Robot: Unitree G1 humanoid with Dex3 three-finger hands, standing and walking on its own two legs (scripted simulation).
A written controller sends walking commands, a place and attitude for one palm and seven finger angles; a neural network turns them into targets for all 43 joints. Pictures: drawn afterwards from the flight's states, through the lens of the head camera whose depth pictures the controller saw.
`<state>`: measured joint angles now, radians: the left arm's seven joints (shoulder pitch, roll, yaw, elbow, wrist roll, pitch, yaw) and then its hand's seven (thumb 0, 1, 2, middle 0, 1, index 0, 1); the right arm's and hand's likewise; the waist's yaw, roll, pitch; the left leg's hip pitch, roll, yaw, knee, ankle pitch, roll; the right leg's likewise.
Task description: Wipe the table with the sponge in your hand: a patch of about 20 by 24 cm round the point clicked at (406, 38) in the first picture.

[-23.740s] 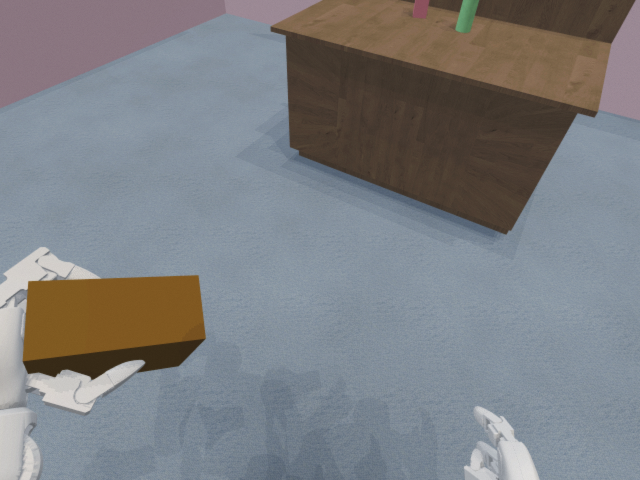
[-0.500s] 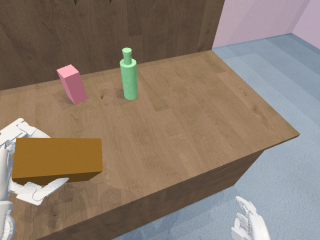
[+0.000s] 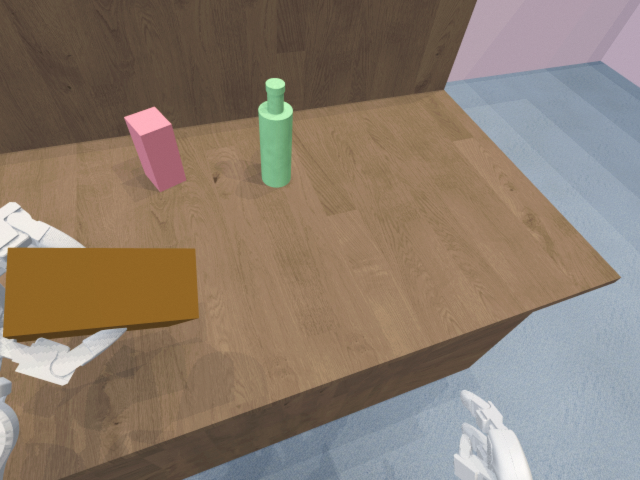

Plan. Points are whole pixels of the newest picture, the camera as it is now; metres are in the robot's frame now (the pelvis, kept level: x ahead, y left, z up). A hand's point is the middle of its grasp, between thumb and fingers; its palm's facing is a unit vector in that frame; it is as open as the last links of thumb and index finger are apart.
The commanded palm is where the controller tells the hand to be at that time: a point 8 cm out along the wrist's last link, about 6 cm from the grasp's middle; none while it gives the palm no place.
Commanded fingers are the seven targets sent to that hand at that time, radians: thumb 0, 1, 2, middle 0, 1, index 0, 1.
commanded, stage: come to a stop and stand still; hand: left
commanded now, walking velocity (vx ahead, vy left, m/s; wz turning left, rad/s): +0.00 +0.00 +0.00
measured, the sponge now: (132, 294) +0.24 +0.22 +0.14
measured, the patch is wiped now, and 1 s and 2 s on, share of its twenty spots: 0.00 0.00 0.00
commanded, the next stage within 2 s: look again from close up in 0.26 s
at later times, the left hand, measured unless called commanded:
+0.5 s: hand (75, 314) +0.21 +0.24 +0.16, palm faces +0.35 -0.86 -0.37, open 9.9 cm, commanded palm +0.15 +0.28 +0.17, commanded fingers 0.00 0.10 1.30 -1.20 -1.60 -1.20 -1.60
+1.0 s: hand (20, 236) +0.24 +0.28 +0.21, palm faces +0.49 -0.76 -0.44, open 9.9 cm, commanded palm +0.15 +0.27 +0.17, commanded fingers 0.00 0.10 1.30 -1.20 -1.60 -1.20 -1.60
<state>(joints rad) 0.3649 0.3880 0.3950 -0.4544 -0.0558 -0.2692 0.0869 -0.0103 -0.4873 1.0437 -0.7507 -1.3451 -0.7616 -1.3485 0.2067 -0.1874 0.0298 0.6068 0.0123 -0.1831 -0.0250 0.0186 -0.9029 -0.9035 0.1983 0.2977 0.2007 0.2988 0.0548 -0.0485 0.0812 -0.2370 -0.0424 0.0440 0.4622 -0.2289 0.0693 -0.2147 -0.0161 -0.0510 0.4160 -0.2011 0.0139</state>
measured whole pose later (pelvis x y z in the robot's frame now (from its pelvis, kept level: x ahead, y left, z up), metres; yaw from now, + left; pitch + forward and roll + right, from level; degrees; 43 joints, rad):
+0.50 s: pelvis -0.01 +0.00 +0.00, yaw +0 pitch +0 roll -2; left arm 0.43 0.37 0.35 -0.47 -0.05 -0.24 0.08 -0.01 -0.49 1.04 -0.75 -1.35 -0.76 -1.35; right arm 0.21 -0.19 0.03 0.59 0.01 -0.14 -0.04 0.02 -0.90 -0.90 0.20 0.30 0.20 0.30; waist 0.03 -0.02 0.05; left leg -0.23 -0.03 0.05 0.44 -0.21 0.07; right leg -0.20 -0.01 -0.05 0.37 -0.16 0.01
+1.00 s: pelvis -0.02 -0.01 +0.00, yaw -1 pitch +1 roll -1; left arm 0.14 0.51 0.53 -0.33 -0.05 -0.28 0.06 -0.01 -0.49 1.05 -0.75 -1.34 -0.76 -1.35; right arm 0.19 -0.21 0.01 0.59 0.01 -0.16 0.01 0.02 -0.90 -0.90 0.20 0.30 0.20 0.30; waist 0.05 -0.01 0.10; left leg -0.29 -0.02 0.06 0.48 -0.21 0.06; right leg -0.27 0.00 -0.03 0.42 -0.17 0.00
